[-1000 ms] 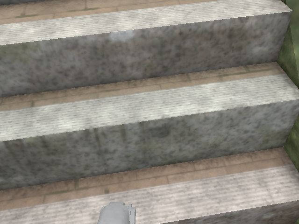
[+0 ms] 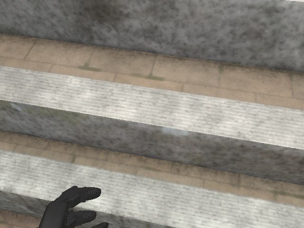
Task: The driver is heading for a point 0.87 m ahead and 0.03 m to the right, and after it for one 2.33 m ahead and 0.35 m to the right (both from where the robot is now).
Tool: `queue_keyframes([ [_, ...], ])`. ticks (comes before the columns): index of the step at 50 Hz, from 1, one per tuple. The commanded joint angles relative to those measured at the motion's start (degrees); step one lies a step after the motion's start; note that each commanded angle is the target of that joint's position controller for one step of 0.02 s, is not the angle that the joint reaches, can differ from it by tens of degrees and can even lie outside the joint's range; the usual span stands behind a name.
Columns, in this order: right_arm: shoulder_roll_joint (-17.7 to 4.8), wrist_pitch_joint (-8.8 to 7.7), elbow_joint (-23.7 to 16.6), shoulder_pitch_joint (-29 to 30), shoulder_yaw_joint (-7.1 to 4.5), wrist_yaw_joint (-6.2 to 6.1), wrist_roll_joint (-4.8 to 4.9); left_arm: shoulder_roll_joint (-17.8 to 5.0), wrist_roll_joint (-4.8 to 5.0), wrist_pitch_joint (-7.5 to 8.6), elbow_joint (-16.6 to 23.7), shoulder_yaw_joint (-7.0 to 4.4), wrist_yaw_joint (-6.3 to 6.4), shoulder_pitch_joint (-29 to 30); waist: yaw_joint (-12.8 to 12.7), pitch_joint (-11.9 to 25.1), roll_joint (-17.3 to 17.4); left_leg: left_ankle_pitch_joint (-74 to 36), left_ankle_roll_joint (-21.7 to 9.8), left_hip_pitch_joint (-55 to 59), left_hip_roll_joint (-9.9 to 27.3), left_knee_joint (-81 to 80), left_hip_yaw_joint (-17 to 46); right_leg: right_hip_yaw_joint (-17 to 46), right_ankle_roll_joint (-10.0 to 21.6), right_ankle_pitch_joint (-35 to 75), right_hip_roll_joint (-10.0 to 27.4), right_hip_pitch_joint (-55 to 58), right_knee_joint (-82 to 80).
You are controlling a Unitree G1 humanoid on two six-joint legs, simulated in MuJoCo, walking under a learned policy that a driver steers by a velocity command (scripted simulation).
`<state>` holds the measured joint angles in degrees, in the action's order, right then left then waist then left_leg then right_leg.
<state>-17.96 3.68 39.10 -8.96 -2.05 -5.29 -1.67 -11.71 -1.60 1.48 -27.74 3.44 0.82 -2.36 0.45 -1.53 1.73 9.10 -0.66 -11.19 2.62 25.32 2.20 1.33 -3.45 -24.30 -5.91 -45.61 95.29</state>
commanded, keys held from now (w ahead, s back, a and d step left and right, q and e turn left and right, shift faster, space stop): e+shift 0.06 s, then w+e+shift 0.20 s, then w+shift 0.02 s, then w+q+shift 0.18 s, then q+shift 0.54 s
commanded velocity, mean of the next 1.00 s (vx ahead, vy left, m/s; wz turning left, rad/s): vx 0.38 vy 0.00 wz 0.08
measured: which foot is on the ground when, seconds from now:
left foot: down 0.00-0.02, up 0.04-0.64, down 0.66-1.00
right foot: up 0.00-0.06, down 0.08-0.64, up 0.66-1.00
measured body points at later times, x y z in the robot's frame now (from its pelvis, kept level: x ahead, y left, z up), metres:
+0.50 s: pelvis +0.02 -0.04 -0.01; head +0.03 -0.12 +0.44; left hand -0.11 +0.16 -0.11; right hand +0.27 -0.19 -0.06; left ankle +0.11 +0.06 -0.36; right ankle -0.08 -0.10 -0.76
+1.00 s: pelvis +0.05 -0.10 +0.17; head +0.03 -0.08 +0.62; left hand +0.24 +0.10 +0.10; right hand +0.20 -0.31 +0.06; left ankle +0.16 +0.02 -0.53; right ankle +0.10 -0.26 -0.39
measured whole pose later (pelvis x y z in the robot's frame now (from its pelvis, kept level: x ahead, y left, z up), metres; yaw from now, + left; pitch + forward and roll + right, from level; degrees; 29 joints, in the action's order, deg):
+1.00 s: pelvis +0.05 -0.10 +0.17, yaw +7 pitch +0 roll -2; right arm -9.4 5.3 39.0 -13.4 1.1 -4.8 -1.3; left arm -6.6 -0.4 -2.2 -32.1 5.0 3.2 -5.9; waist 0.5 2.4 0.8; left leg 13.3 -3.7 -32.3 -6.7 45.1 12.9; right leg 4.7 -5.7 -5.6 -2.0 -46.7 89.4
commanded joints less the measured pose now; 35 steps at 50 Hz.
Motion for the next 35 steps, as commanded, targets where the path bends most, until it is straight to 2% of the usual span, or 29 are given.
queue_keyframes([
  [1,-7.4,-3.02,-11.8,22.1,-1.54,3.51,-1.12,-11.9,1.04,-0.03,-4.5,-6.76,-0.33,-25.5,-14.8,26.0,-0.5,-61.6,-7.5,9.8,9.8,19.3,-2.7,2.0,8.2,35.1,10.4,37.9,-58.6],
  [2,0.6,-3.6,-12.5,17.5,0.24,4.48,-0.57,-9.8,2.33,-0.89,-7.8,-7.44,-1.18,-22.0,-8.9,15.7,-6.8,-6.8,-3.9,1.1,3.3,30.8,-5.6,4.0,9.4,44.5,11.1,40.6,-81.6],
  [3,0.5,-4.36,-12.1,12.5,0.19,5.42,0.04,-5.1,2.89,-0.96,-8.5,-6.0,-1.59,-15.6,-4.3,-1.0,-8.1,20.9,-0.5,-11.3,-2.7,48.5,-6.3,5.3,9.8,40.6,7.5,33.2,-93.3],
  [4,-2.3,-4.57,-11.5,-1.2,-1.31,6.15,0.02,-14.1,-0.87,1.16,-2.6,-6.99,-0.14,0.5,10.7,0.6,-16.8,15.0,5.4,-42.7,-9.1,73.4,1.6,24.8,18.7,63.7,15.5,48.0,-66.9],
  [5,2.2,-6.51,-9.2,5.1,1.18,6.4,-2.91,-8.4,-0.93,0.77,-6.8,-7.21,0.88,-10.5,-1.5,8.3,-6.8,13.5,4.8,-46.2,-6.0,87.5,-0.9,18.6,13.9,74.4,14.6,51.0,-67.1],
  [6,6.1,-8.11,-10.8,7.4,3.19,7.18,-3.28,-7.3,-0.74,0.5,-10.2,-6.56,1.61,-19.1,-2.9,11.2,-6.9,11.0,4.6,-52.2,-6.6,97.0,0.0,18.6,10.5,80.9,14.7,56.8,-63.9],
  [7,9.4,-9.32,-10.4,6.6,4.46,7.92,-2.73,-8.1,0.19,-0.23,-13.0,-7.26,1.27,-25.2,-2.1,13.0,-1.8,8.8,3.4,-57.3,-5.4,98.1,0.0,20.1,7.4,69.6,14.7,59.6,-62.6],
  [8,11.2,-11.46,-13.8,14.9,5.84,8.83,-2.55,-6.2,0.5,-0.69,-14.8,-6.83,0.74,-30.8,-5.4,10.1,-0.6,10.6,3.0,-65.4,-6.6,102.0,-1.9,20.5,10.5,61.4,14.4,60.7,-62.3],
  [9,13.3,-11.64,-14.2,17.5,6.36,9.0,-1.58,-5.1,1.0,-0.45,-15.9,-6.34,0.33,-33.8,-5.5,10.4,-0.7,12.5,1.4,-68.9,-6.5,107.0,-3.4,20.8,10.7,50.8,13.1,59.5,-61.3],
  [12,17.0,-12.43,-17.2,22.7,8.26,9.35,-1.93,-3.2,2.48,0.21,-16.8,-5.78,-0.33,-31.0,-3.2,4.3,-4.4,10.2,-0.8,-72.6,-6.7,108.9,-8.1,24.3,8.6,35.5,9.1,44.6,-67.7],
  [13,17.2,-12.97,-19.4,29.3,8.16,8.18,-2.75,-3.1,1.89,0.38,-17.5,-6.56,0.61,-38.1,-9.5,7.7,-4.6,10.9,2.9,-74.4,-6.4,104.8,-6.4,42.3,11.6,31.1,11.1,51.5,-71.6],
  [14,15.3,-12.62,-18.6,25.5,7.5,7.15,-0.03,-5.4,0.67,1.09,-17.0,-6.74,1.74,-33.4,-6.1,9.4,-10.1,5.2,4.0,-75.1,-4.0,99.7,-0.3,51.3,14.0,18.0,15.2,52.5,-74.9],
  [15,13.7,-12.04,-15.5,22.0,6.76,6.71,1.23,-5.3,-0.07,1.04,-18.1,-6.56,2.68,-32.2,-5.1,11.1,-10.5,1.5,3.9,-76.6,-3.8,99.5,0.8,49.0,13.3,9.3,15.9,57.0,-75.5],
  [18,15.3,-10.74,-13.0,25.1,6.96,6.38,2.11,-3.1,0.1,0.45,-21.5,-5.89,2.63,-37.5,-7.7,5.3,-9.1,-0.9,2.8,-86.4,-3.9,103.2,-4.3,39.1,12.2,5.8,15.8,59.2,-75.3],
  [20,19.2,-11.06,-13.6,28.9,7.73,6.49,2.3,1.0,-1.48,0.12,-25.1,-4.82,2.31,-40.9,-8.8,0.3,-14.8,0.1,0.9,-92.2,-4.1,113.8,-7.7,33.6,12.0,13.6,15.4,53.9,-76.0],
  [21,21.0,-11.14,-14.6,28.4,8.42,6.63,3.08,2.2,-1.44,-0.05,-26.5,-4.38,2.31,-41.5,-7.5,-0.7,-16.2,-0.3,-1.0,-92.5,-2.6,114.1,-4.4,31.4,10.8,14.4,15.9,50.2,-76.6],
  [23,22.8,-11.95,-16.9,35.3,9.77,7.05,3.82,3.5,-1.62,-0.84,-29.6,-3.91,2.37,-44.6,-9.9,-1.6,-13.1,-2.9,-2.3,-91.5,-2.9,108.1,-6.4,27.7,9.9,13.9,16.8,44.8,-82.3],
  [24,22.3,-12.21,-17.9,36.9,9.93,7.28,4.22,4.3,-1.15,-0.94,-30.8,-3.35,2.16,-42.8,-9.1,-3.7,-13.0,-1.6,-2.8,-88.6,-3.3,104.8,-8.6,24.9,9.7,21.7,15.9,39.7,-84.4],
  [25,20.9,-12.22,-19.0,36.8,9.79,7.12,3.82,4.0,-0.73,-0.44,-31.8,-3.19,2.42,-40.6,-6.9,-1.5,-13.5,-0.8,-3.5,-78.4,-3.4,99.1,-11.8,19.8,8.9,38.2,14.5,34.5,-85.6],
  [26,20.9,-11.08,-18.4,31.0,10.28,7.19,2.0,1.8,0.9,-0.25,-30.6,-2.86,2.73,-31.8,-0.5,7.5,-10.9,1.3,-5.7,-43.8,-4.4,81.0,-19.7,8.8,8.0,67.0,12.2,19.6,-89.2],
  [27,18.0,-10.47,-21.9,35.8,10.0,6.54,1.04,-1.4,3.1,0.57,-31.1,-2.9,3.25,-35.8,-1.6,14.7,-11.8,2.8,-6.3,-20.4,-7.1,67.5,-22.0,8.6,10.1,93.4,13.0,14.7,-91.0],
  [28,15.9,-8.64,-22.0,34.1,8.65,5.62,1.62,-5.1,3.9,1.11,-32.5,-3.46,4.03,-39.7,-1.3,18.5,-17.6,13.9,-6.1,-16.2,-9.4,60.3,-19.3,9.1,11.0,112.0,15.1,24.3,-87.4],
  [29,9.9,-5.97,-16.2,16.9,5.32,4.91,0.74,-11.3,2.75,0.94,-32.7,-4.73,5.52,-34.5,7.8,23.3,-20.6,25.5,-6.0,-16.8,-8.3,57.2,-9.7,9.5,13.6,139.3,20.8,39.6,-76.7],
  [30,5.4,-5.2,-11.7,13.0,3.85,6.73,2.71,-11.7,2.9,1.35,-33.3,-5.11,5.48,-39.6,4.4,26.3,-18.3,32.3,-7.4,-16.1,-11.0,46.9,-13.1,6.5,15.8,149.5,20.3,47.4,-67.7],
  [31,6.0,-4.24,-9.5,14.4,3.61,7.15,3.41,-9.4,2.09,2.47,-31.0,-4.77,4.72,-43.4,-0.1,28.1,-10.2,27.7,-10.1,-2.0,-10.6,45.3,-4.8,10.4,12.5,146.8,20.6,32.2,-61.7],
  [32,1.6,-2.13,-5.9,1.0,1.91,6.66,1.32,-15.3,2.07,3.45,-26.5,-5.93,4.05,-30.0,9.6,31.8,-7.3,25.4,-9.3,0.8,-11.9,34.6,0.8,9.8,14.1,132.7,20.4,36.0,-56.3],
  [33,0.5,-0.26,-1.7,1.6,1.03,5.6,1.02,-11.2,0.69,2.95,-18.8,-4.91,4.14,-13.8,10.8,24.1,10.8,13.7,-15.5,-2.2,-5.1,22.2,12.3,3.5,7.7,75.6,7.4,23.6,-27.2],
  [34,3.8,0.84,-0.2,1.7,2.55,2.92,-4.43,-3.4,-0.73,3.7,-12.6,-2.85,2.28,-5.3,8.0,20.1,22.7,21.2,-24.3,-5.4,10.9,2.1,46.9,8.7,2.9,16.7,-1.9,-2.3,22.1],
  [35,6.5,0.26,1.8,-2.9,3.35,1.46,-4.71,0.8,-0.02,4.0,-7.3,-1.54,-0.7,-1.8,8.0,14.0,16.5,31.3,-22.0,-11.8,12.9,0.7,53.4,15.4,4.8,5.1,-0.9,-14.8,43.1],
])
